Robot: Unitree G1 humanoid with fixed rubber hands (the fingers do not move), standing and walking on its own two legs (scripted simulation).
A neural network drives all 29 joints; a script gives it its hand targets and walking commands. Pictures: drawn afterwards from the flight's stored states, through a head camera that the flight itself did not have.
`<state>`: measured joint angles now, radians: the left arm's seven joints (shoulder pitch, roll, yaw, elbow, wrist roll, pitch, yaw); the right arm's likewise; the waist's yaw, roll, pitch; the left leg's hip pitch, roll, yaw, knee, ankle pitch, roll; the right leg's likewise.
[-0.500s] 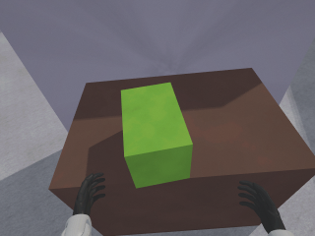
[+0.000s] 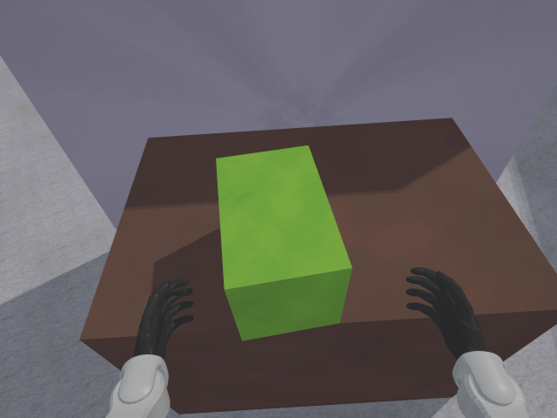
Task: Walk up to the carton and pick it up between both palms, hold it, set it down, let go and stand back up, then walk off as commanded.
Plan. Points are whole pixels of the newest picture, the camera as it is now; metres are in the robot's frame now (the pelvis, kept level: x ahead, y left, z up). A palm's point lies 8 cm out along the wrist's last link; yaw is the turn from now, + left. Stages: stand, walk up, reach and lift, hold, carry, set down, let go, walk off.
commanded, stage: reach and lift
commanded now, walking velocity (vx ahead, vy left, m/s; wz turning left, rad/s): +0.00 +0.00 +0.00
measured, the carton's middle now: (276, 239) +0.43 +0.03 -0.02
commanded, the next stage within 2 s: none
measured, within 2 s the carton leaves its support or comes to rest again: neither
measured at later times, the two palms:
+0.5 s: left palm (178, 270) +0.31 +0.16 +0.07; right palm (438, 262) +0.32 -0.19 +0.07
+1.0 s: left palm (177, 222) +0.38 +0.17 +0.10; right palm (413, 213) +0.39 -0.17 +0.08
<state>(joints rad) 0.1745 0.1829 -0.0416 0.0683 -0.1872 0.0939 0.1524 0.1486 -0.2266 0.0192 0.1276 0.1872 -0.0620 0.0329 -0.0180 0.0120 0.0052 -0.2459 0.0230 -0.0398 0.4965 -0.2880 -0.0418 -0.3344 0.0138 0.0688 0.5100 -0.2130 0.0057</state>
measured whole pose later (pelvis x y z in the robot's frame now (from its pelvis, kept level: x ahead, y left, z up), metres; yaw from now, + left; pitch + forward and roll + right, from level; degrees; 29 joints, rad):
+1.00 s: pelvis +0.00 +0.00 +0.00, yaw +0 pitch +2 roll +0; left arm -0.51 0.18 0.03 0.30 -0.19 0.44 0.15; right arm -0.57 -0.23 0.02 0.52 0.22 0.17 -0.08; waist 0.01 0.03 0.07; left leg -0.25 0.03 -0.04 0.48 -0.28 -0.04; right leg -0.33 0.02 0.07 0.48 -0.19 0.01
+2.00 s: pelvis +0.02 +0.00 -0.01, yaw +0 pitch +22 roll +0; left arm -0.75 0.11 0.03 1.22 -0.18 -0.41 0.12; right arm -0.77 -0.21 0.03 1.12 0.24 -0.33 -0.06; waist 0.04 0.02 -0.16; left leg -0.61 0.03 -0.04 0.52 -0.28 -0.05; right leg -0.69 0.02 0.07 0.51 -0.19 0.01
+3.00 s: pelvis +0.02 +0.00 -0.01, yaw +0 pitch +21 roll +0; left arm -0.74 -0.02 0.32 1.22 0.13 -0.49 0.15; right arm -0.73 0.03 -0.37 1.14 -0.33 -0.46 -0.13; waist 0.04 0.02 -0.16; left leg -0.61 0.03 -0.03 0.52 -0.27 -0.05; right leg -0.69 0.02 0.07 0.51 -0.18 0.01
